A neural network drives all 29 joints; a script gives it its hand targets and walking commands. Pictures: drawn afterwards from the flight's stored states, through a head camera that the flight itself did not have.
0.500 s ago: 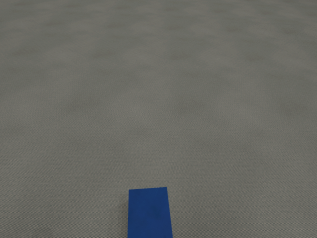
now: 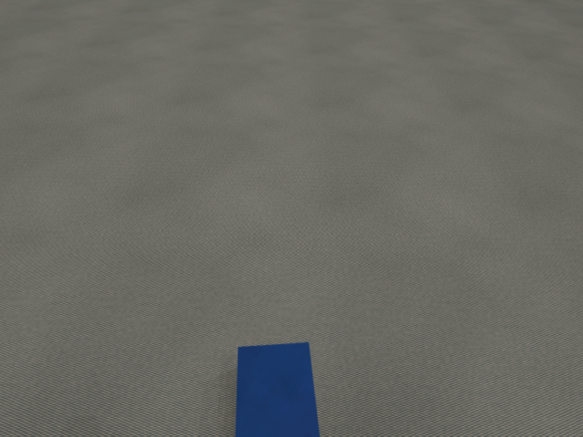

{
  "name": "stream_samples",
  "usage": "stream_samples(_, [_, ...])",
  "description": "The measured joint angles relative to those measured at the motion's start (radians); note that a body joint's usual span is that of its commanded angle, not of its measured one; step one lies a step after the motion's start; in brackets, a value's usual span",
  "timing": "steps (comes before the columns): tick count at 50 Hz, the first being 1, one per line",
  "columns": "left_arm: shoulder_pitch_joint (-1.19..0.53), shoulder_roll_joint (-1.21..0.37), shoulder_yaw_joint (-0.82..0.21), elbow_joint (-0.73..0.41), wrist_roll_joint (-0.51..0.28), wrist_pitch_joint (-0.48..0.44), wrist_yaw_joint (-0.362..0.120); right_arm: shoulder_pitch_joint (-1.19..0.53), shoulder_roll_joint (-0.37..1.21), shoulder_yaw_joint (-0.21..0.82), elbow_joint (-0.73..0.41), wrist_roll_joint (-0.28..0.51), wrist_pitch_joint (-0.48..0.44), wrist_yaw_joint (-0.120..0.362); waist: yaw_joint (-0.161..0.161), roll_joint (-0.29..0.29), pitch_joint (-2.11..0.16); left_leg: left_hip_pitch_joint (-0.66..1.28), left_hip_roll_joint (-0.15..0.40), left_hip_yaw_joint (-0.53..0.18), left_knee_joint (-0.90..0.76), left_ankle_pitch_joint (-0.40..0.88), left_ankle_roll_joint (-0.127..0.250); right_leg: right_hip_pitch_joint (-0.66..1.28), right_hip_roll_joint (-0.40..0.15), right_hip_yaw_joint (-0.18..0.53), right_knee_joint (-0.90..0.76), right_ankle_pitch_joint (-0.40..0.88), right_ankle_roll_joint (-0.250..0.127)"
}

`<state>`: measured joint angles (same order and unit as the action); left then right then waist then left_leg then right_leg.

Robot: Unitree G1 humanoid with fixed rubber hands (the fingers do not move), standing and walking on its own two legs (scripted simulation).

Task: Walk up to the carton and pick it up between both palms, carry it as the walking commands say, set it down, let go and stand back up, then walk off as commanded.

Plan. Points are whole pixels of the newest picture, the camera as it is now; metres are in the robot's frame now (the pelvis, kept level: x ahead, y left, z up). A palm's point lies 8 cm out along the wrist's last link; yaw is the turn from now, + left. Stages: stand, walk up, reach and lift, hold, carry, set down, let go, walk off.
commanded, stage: stand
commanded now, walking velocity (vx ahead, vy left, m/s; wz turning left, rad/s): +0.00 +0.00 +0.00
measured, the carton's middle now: (275, 398) +0.41 +0.04 -0.71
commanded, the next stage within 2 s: walk off in 0.12 s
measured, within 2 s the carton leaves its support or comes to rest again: neither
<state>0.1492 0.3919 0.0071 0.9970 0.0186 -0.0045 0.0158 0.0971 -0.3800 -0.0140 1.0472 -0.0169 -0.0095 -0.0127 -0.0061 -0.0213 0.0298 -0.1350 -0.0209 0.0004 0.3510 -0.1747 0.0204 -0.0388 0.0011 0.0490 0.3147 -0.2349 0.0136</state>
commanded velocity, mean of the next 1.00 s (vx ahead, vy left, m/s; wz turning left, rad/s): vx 0.20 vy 0.00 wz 0.00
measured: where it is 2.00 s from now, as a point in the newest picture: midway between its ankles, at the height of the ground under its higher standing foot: outside the picture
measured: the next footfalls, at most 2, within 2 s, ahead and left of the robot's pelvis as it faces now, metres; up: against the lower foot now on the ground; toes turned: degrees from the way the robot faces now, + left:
left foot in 0.66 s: +0.12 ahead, +0.13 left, +0.00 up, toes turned +8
right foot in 1.06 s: +0.32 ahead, -0.06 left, +0.00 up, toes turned -1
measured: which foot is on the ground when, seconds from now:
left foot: down 0.00-0.50, up 0.52-0.64, down 0.66-1.00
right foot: down 0.00-0.68, up 0.70-1.00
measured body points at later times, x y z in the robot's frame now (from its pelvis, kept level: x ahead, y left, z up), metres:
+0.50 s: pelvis +0.02 +0.00 -0.01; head +0.01 +0.00 +0.44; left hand +0.07 +0.29 -0.14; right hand +0.08 -0.30 -0.14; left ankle +0.01 +0.10 -0.74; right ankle -0.04 -0.13 -0.75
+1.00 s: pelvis +0.19 +0.04 -0.01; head +0.23 +0.05 +0.44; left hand +0.30 +0.28 -0.15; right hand +0.13 -0.20 -0.15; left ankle +0.08 +0.12 -0.75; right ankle +0.26 -0.08 -0.72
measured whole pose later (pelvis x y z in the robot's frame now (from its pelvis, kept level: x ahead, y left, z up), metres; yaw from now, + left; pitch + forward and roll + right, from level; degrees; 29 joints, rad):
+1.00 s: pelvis +0.19 +0.04 -0.01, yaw +4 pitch +0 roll -1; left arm 0.10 0.23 0.01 0.93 0.02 -0.01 0.01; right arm 0.41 -0.18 0.02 1.09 -0.02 -0.05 -0.03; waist -0.06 -0.01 0.09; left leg -0.01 0.00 0.06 0.36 -0.35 0.03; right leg -0.43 -0.04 -0.09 0.68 -0.23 0.02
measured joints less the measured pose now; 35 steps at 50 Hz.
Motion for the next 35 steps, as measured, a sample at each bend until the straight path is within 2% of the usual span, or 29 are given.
stream_samples(19, [-0.003, -0.014, -0.010, 0.024, 0.002, 0.016, -0.001, 0.015, 0.008, 0.011, 0.014, 0.002, 0.014, 0.002, -0.002, 0.002, -0.013, -0.004, -0.004, -0.008, -0.002, 0.000, -0.003, -0.006, -0.003, -0.009, 0.008, -0.008, -0.001])
stream_samples(25, [0.078, -0.058, -0.018, 0.029, 0.017, 0.019, -0.004, 0.104, 0.053, 0.019, 0.018, -0.009, 0.033, 0.013, 0.005, 0.007, -0.040, -0.059, -0.007, -0.017, 0.153, -0.184, 0.005, -0.030, -0.004, -0.024, 0.101, -0.105, -0.019])
stream_samples(30, [0.188, -0.078, 0.000, 0.057, 0.020, -0.003, -0.008, 0.146, 0.082, 0.016, -0.015, -0.018, 0.001, 0.028, 0.017, 0.008, -0.032, -0.149, 0.039, 0.045, 0.341, -0.277, -0.003, 0.021, -0.006, -0.049, 0.086, -0.136, -0.008])
stream_samples(32, [0.230, -0.081, 0.006, 0.070, 0.019, -0.007, -0.012, 0.138, 0.093, 0.013, -0.039, -0.014, -0.016, 0.034, 0.026, -0.006, -0.022, -0.161, 0.050, 0.067, 0.301, -0.252, -0.004, 0.046, -0.022, -0.051, 0.082, -0.156, 0.006])
stream_samples(33, [0.247, -0.081, 0.008, 0.076, 0.015, -0.008, -0.014, 0.131, 0.096, 0.010, -0.050, -0.011, -0.025, 0.035, 0.028, -0.016, -0.015, -0.149, 0.046, 0.079, 0.254, -0.195, -0.004, 0.050, -0.035, -0.048, 0.101, -0.176, 0.016])
stream_samples(34, [0.260, -0.084, 0.008, 0.081, 0.010, -0.009, -0.016, 0.123, 0.098, 0.004, -0.060, -0.009, -0.035, 0.032, 0.029, -0.026, -0.007, -0.136, 0.038, 0.094, 0.241, -0.125, 0.001, 0.031, -0.049, -0.043, 0.164, -0.201, 0.015])
stream_samples(35, [0.263, -0.091, 0.007, 0.080, 0.007, -0.010, -0.018, 0.123, 0.098, -0.002, -0.066, -0.008, -0.045, 0.029, 0.027, -0.025, -0.001, -0.128, 0.033, 0.103, 0.248, -0.120, 0.011, -0.016, -0.053, -0.041, 0.290, -0.227, 0.007])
